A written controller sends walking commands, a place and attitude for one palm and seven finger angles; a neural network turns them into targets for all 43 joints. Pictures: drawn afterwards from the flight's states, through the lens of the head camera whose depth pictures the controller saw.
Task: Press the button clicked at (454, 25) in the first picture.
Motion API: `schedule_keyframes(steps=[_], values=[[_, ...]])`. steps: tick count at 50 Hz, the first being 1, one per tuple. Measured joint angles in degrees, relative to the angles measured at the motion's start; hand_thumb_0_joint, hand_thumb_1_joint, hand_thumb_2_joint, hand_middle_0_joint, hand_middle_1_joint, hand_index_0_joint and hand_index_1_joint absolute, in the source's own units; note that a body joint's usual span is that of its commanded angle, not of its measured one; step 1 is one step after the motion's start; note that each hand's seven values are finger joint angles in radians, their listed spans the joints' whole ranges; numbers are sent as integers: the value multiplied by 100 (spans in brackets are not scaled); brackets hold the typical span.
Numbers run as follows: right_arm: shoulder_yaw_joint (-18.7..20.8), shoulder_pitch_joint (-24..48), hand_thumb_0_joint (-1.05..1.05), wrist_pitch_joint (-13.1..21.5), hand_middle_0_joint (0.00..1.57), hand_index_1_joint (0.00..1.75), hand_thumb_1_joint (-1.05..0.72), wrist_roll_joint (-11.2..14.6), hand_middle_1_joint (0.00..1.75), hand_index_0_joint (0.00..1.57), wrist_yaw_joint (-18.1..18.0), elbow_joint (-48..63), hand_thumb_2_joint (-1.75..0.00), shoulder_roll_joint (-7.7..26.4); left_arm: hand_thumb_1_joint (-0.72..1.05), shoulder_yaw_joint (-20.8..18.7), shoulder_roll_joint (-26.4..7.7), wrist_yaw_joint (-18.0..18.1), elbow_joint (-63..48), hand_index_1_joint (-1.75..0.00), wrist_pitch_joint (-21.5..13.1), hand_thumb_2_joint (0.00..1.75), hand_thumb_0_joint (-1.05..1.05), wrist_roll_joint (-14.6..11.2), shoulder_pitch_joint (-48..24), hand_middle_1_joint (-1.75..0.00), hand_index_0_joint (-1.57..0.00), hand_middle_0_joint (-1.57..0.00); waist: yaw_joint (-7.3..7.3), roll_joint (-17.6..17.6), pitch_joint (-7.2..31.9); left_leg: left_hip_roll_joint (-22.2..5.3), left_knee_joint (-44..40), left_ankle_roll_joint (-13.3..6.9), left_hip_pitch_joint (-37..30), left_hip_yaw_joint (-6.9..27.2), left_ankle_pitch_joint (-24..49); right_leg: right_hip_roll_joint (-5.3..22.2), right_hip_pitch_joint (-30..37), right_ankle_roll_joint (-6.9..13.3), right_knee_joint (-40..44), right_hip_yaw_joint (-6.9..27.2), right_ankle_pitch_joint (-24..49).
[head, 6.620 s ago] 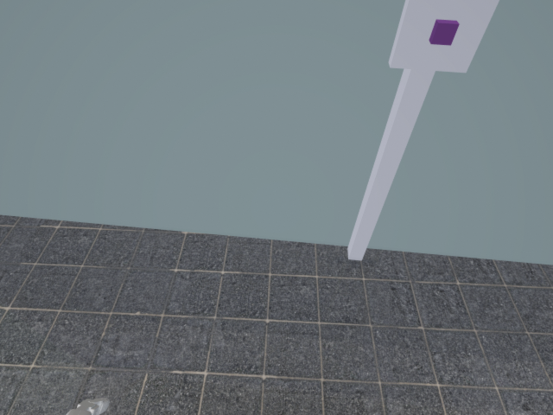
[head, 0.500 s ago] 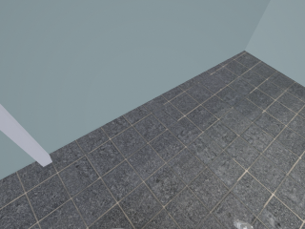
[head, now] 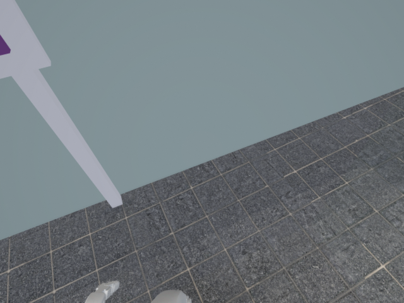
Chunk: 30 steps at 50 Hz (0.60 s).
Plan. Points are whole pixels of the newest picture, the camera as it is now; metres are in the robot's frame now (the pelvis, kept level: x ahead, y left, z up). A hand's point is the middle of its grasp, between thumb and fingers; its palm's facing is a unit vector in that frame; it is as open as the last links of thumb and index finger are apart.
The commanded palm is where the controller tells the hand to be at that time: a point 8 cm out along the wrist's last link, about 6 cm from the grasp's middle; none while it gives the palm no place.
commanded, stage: turn to face it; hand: left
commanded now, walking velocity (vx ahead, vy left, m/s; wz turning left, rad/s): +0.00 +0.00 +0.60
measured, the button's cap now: out of the picture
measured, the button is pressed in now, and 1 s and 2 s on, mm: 0 0 0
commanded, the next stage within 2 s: take the last steps up to it in 0.70 s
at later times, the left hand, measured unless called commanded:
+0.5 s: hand out of the picture -0.01 +0.28 -0.17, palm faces +0.30 -0.92 -0.26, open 7.4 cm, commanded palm none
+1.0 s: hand out of the picture -0.05 +0.18 -0.14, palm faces +0.46 -0.85 -0.25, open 7.3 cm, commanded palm none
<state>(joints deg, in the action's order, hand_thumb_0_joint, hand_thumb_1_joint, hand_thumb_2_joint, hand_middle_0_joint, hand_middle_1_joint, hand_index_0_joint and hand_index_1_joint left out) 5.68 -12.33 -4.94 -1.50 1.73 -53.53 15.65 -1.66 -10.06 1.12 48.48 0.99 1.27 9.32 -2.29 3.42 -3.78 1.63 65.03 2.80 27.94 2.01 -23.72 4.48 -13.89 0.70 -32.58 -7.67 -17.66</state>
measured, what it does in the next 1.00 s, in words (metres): steps on the spot, turning left: left foot, then right foot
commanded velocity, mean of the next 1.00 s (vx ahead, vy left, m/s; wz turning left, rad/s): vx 0.07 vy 0.01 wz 0.30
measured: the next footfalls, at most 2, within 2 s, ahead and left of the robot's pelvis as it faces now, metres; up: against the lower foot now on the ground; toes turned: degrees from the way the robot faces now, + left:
left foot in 0.28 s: +0.01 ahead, +0.15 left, +0.00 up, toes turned +16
right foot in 0.72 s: +0.07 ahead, -0.07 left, +0.00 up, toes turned +15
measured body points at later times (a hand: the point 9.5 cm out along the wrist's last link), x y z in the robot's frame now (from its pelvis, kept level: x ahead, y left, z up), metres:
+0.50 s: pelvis -0.01 +0.05 +0.00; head +0.02 +0.07 +0.45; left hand -0.03 +0.32 -0.15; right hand +0.15 -0.17 -0.13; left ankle -0.03 +0.14 -0.73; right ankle +0.01 -0.10 -0.66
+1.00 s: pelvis +0.00 +0.00 +0.01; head +0.01 -0.03 +0.46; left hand -0.07 +0.22 -0.12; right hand +0.13 -0.22 -0.15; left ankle -0.10 +0.13 -0.65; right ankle +0.03 -0.08 -0.73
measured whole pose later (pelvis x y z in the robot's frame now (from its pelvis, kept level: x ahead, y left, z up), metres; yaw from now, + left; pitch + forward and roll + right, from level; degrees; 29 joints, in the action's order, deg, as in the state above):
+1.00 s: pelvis +0.00 +0.00 +0.01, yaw +25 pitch -1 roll +2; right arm 4.4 -15.4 -3.8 -2.1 1.5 -59.3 13.8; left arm -1.8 -8.5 1.2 56.9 -1.3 1.6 17.5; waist 0.3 2.1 -0.4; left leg -3.3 59.9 2.9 24.0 -0.1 -17.7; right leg 3.4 -9.6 2.2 -24.2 -9.7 -13.9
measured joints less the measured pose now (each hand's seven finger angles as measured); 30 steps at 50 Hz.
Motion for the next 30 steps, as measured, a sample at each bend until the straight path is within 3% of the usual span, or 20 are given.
schedule_keyframes(steps=[2,5,11,14,16,18,21,25,30], values=[[1,-10,1,-8,20,30,-91,-1,30,20,31,-24,-90,11,90,9,18,14,62,-30,13,90,1,13,61,-29,-21,-20,-17,-49,-11,-138,260,80,69,-119,171,82,100,-15,145,-135,67],[-22,-2,1,-36,20,30,-91,9,30,19,49,-60,-90,-6,90,13,5,18,145,-30,11,90,1,30,143,-29,-21,-20,7,-171,-43,-303,-68,167,-59,-253,113,222,190,-33,252,-331,98],[-117,215,1,-6,20,30,-91,53,30,19,43,-52,-90,-62,90,-50,-162,-13,285,-30,31,90,1,70,302,-30,-21,-20,188,-415,-168,-425,-1684,135,-652,-570,-165,522,130,-182,39,-676,-19],[-176,290,1,129,20,30,-91,58,30,19,41,85,-90,-61,90,-131,-311,-27,358,-30,87,90,1,32,443,-30,-21,-20,238,-488,-137,-401,-2951,10,-1154,-715,585,683,-48,-335,-421,-839,-252],[-197,376,1,246,20,30,-91,44,30,19,27,145,-90,-131,90,-207,-466,-25,439,-30,199,90,1,-1,466,-30,-21,-20,273,-649,-154,-290,-2834,-246,-1059,-720,606,695,-428,-434,-1294,-463,-922],[-250,395,1,328,20,30,-91,34,30,19,-31,187,-90,-197,90,-261,-552,14,558,-30,325,90,1,-2,448,-29,-20,-20,295,-673,-134,-264,-2772,-415,-1044,-670,437,463,-826,-465,-2269,-9,-1340],[-313,360,1,364,20,30,-91,20,30,20,-131,195,-90,-271,90,-295,-584,-14,649,-30,343,90,1,-11,371,-29,-20,-20,284,-615,-90,-198,-3139,-443,-1196,-527,613,254,-1196,-498,-3069,307,-995],[-375,310,1,370,20,30,-91,26,30,20,-168,129,-90,-352,90,-257,-528,-35,587,-30,273,90,1,-24,304,-29,-20,-20,289,-515,-28,-106,-3615,-499,-1409,-383,898,140,-1274,-548,-2962,469,-709],[-393,219,1,329,20,30,-91,9,30,20,-160,48,-90,-448,90,-198,-379,-16,508,-30,256,90,1,-40,184,-29,-20,-20,213,-393,37,-41,-3777,-455,-1484,-203,1025,9,-990,-538,-2111,530,-795]])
